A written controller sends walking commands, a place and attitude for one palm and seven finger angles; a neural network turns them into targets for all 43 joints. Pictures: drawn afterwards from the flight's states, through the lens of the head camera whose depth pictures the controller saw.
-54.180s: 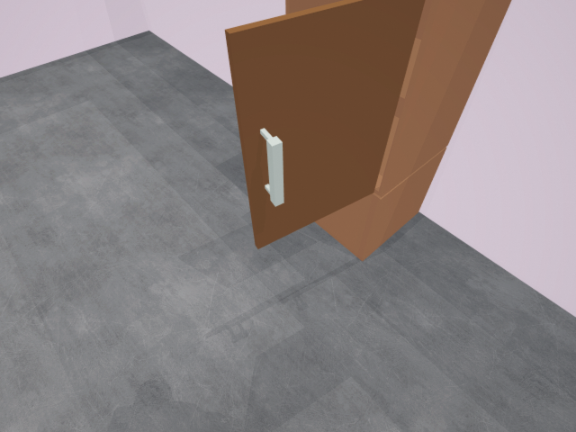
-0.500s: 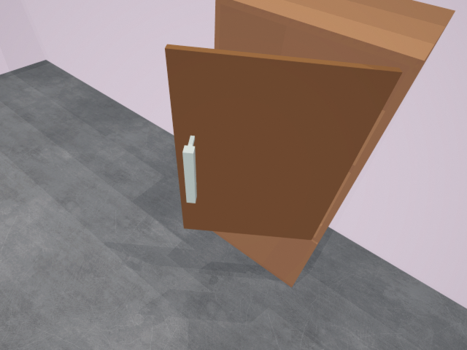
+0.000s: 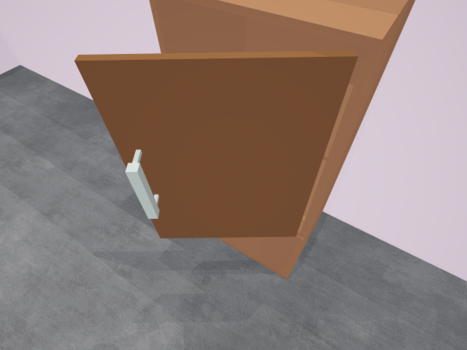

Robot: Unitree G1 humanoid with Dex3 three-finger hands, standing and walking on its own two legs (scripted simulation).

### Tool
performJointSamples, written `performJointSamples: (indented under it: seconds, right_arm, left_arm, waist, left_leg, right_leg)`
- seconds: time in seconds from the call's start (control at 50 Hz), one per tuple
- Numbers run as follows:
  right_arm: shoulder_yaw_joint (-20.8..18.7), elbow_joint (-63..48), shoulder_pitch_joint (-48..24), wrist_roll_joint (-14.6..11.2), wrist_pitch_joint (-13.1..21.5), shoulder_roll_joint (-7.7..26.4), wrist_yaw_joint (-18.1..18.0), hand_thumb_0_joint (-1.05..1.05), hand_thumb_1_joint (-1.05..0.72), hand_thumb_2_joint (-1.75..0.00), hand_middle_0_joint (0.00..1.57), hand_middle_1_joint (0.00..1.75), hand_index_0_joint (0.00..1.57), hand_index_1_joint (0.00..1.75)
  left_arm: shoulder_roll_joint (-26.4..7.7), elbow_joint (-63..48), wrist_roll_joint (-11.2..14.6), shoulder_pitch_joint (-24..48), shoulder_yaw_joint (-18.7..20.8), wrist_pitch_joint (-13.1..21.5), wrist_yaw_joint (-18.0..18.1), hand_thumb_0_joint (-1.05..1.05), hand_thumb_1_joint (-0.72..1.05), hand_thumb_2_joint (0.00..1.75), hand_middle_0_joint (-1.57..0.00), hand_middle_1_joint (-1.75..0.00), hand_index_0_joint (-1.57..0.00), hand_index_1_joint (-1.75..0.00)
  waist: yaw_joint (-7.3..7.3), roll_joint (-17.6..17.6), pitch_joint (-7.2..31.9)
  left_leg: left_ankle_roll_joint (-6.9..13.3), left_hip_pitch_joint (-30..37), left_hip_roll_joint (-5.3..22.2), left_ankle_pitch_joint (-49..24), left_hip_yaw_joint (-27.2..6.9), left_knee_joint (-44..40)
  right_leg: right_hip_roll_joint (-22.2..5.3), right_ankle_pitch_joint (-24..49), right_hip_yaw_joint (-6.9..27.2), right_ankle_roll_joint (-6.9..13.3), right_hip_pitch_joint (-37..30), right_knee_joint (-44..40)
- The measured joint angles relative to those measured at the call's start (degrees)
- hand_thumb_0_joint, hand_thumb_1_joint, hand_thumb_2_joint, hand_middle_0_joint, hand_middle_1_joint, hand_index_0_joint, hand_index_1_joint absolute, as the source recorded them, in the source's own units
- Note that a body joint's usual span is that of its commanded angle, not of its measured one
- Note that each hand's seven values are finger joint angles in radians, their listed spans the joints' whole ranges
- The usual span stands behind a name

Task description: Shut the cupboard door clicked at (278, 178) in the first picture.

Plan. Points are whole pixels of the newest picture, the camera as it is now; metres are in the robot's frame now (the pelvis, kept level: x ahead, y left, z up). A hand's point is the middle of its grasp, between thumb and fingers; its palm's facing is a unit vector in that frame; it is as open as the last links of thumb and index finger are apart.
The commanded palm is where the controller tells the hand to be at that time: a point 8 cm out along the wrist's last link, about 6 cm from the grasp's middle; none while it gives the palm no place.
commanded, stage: come to a stop and stand still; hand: left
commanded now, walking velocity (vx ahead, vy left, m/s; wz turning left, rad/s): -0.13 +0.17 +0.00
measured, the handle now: (146, 186) +0.45 +0.21 -0.03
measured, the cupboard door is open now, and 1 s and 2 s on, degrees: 33 33 33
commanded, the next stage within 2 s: look again from close up in 0.84 s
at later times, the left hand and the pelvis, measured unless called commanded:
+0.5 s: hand out of the picture +0.01 +0.19 -0.16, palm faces +0.05 -0.96 -0.26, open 7.4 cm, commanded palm none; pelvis -0.01 +0.00 +0.00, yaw +0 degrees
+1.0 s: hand out of the picture +0.00 +0.18 -0.17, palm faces -0.02 -0.98 -0.19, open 7.4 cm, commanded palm none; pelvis -0.01 +0.01 +0.01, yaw -1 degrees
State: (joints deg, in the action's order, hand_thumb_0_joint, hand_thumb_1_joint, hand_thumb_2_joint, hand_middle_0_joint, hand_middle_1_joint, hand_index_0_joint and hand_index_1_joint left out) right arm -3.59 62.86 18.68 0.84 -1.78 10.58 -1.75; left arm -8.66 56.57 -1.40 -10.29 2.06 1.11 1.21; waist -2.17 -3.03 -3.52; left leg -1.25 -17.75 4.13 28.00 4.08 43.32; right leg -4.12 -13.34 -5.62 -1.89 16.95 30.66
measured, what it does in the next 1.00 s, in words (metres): steps on the spot: left foot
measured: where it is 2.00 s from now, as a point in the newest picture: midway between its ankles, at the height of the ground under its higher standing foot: outside the picture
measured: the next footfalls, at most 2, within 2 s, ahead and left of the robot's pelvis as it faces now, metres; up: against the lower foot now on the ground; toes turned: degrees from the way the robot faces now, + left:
left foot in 0.08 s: +0.04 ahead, +0.10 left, +0.00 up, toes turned +5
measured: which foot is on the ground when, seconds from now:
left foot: up 0.00-0.06, down 0.08-1.00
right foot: down 0.00-1.00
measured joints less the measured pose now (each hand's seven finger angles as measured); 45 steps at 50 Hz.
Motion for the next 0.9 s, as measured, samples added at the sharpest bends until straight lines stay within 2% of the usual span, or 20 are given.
performJointSamples:
  seconds: [0.06,0.1,0.14,0.22,0.24,0.28,0.3,0.36,0.44,0.52,0.72,0.9]
  right_arm:
    - [0.1,-1.6,-2.2,-0.2,0.5,-0.2,0.1,0.01,-0.91,-0.9,0.2,0.3,0.2,0.3]
    - [0.1,-2.4,-3.6,-0.1,0.8,-0.9,0.1,0.01,-0.91,-0.9,0.2,0.3,0.2,0.3]
    - [0.2,-3.4,-4.7,0.3,0.8,-1.6,0.2,0.0,-0.92,-0.9,0.2,0.3,0.2,0.3]
    - [0.5,-5.1,-7.0,0.8,0.8,-2.3,0.2,0.0,-0.91,-0.9,0.2,0.3,0.2,0.3]
    - [0.5,-5.4,-7.6,0.8,0.8,-2.2,0.1,0.0,-0.91,-0.9,0.2,0.3,0.2,0.3]
    - [0.5,-5.8,-8.6,0.7,0.7,-2.0,0.2,0.0,-0.92,-0.9,0.2,0.3,0.2,0.3]
    - [0.4,-5.8,-9.3,0.5,0.7,-1.7,0.3,0.0,-0.92,-0.9,0.2,0.3,0.2,0.3]
    - [0.3,-6.6,-10.7,0.0,0.3,-0.7,0.5,0.0,-0.92,-0.9,0.2,0.3,0.2,0.3]
    - [1.3,-8.7,-9.2,0.1,1.2,0.1,1.2,0.01,-0.92,-0.9,0.2,0.3,0.2,0.3]
    - [2.3,-8.9,-8.0,0.1,1.0,0.4,1.2,0.01,-0.92,-0.9,0.2,0.3,0.2,0.3]
    - [3.3,-7.5,-4.9,0.5,0.9,0.7,1.7,0.0,-0.93,-0.9,0.2,0.3,0.2,0.3]
    - [3.9,-2.8,-0.1,0.3,1.3,0.2,1.4,0.01,-0.92,-0.9,0.2,0.3,0.2,0.3]
  left_arm:
    - [0.7,-0.3,0.2,0.9,0.1,-0.8,0.6,0.01,0.92,0.9,-0.2,-0.29,-0.2,-0.3]
    - [0.0,-0.6,0.5,1.5,0.5,-1.5,0.8,0.0,0.93,0.9,-0.2,-0.3,-0.2,-0.3]
    - [-0.8,-0.8,0.5,1.8,0.8,-2.5,0.8,0.0,0.93,0.9,-0.2,-0.3,-0.2,-0.3]
    - [-1.4,-0.8,0.5,1.9,0.8,-3.7,0.8,0.0,0.93,0.9,-0.2,-0.3,-0.2,-0.3]
    - [-1.4,-0.8,0.5,1.7,0.7,-3.6,0.8,0.0,0.92,0.9,-0.2,-0.3,-0.2,-0.3]
    - [-1.4,-1.0,0.3,0.8,0.5,-2.8,0.7,0.0,0.92,0.9,-0.2,-0.29,-0.2,-0.3]
    - [-1.2,-0.8,0.2,0.2,0.4,-2.2,0.8,0.0,0.92,0.9,-0.2,-0.29,-0.2,-0.3]
    - [-0.2,0.3,0.0,-1.8,-0.5,-1.3,1.1,0.01,0.91,0.9,-0.2,-0.29,-0.2,-0.3]
    - [-0.3,0.3,0.5,-5.5,-1.4,-1.4,1.7,0.01,0.91,0.9,-0.2,-0.3,-0.2,-0.3]
    - [-0.5,0.3,0.5,-7.5,-2.2,-1.5,1.4,0.01,0.9,0.9,-0.2,-0.3,-0.2,-0.3]
    - [-1.3,0.0,0.5,-8.2,-3.1,-1.5,0.3,0.01,0.9,0.9,-0.2,-0.29,-0.2,-0.3]
    - [-1.4,1.5,0.8,-7.3,-3.3,-1.0,0.0,0.01,0.9,0.9,-0.2,-0.29,-0.2,-0.3]
  waist:
    - [0.47,1.8,-0.8]
    - [1.14,3.7,-1.6]
    - [1.87,5.4,-1.7]
    - [2.3,5.3,-1.9]
    - [2.45,4.9,-2.0]
    - [2.96,4.5,-1.9]
    - [3.25,3.8,-1.9]
    - [2.84,1.5,-1.9]
    - [2.82,1.2,0.2]
    - [3.15,0.0,2.1]
    - [2.29,1.4,2.9]
    - [1.61,3.1,2.2]
  left_leg:
    - [-0.6,1.1,-1.6,-5.9,1.2,-5.9]
    - [1.5,2.3,-2.6,-10.8,2.0,-8.5]
    - [3.1,2.9,-3.2,-10.1,2.8,-9.0]
    - [3.9,3.4,-3.6,-10.8,2.8,-11.2]
    - [3.9,3.4,-3.7,-11.2,2.6,-11.6]
    - [3.6,2.9,-4.0,-11.4,2.7,-11.3]
    - [3.3,2.4,-3.7,-11.2,2.8,-10.6]
    - [2.0,2.0,-3.2,-10.5,1.7,-10.3]
    - [3.4,2.8,-4.2,-11.6,2.3,-10.7]
    - [3.7,3.6,-3.8,-11.4,2.1,-10.5]
    - [3.7,2.8,-3.9,-15.1,2.7,-14.7]
    - [3.7,2.7,-4.0,-15.5,2.6,-16.3]
  right_leg:
    - [-0.4,-0.6,0.0,-0.1,-0.1,1.1]
    - [-1.1,-1.7,0.6,-0.5,0.4,3.2]
    - [-1.6,-2.1,1.3,-0.2,0.7,4.1]
    - [-0.1,-10.3,2.3,1.0,1.0,10.5]
    - [0.3,-9.9,2.1,1.2,0.2,9.9]
    - [0.8,-3.9,1.7,1.2,-2.7,3.9]
    - [1.1,-4.3,1.6,1.3,-3.5,2.0]
    - [1.9,-4.8,1.2,1.8,-3.4,1.6]
    - [0.9,-5.8,1.9,1.4,-3.0,3.8]
    - [1.3,-5.1,1.7,1.2,-4.3,2.8]
    - [1.6,-2.1,2.3,1.8,-2.8,-0.4]
    - [1.7,-1.2,2.3,1.5,-3.0,-2.4]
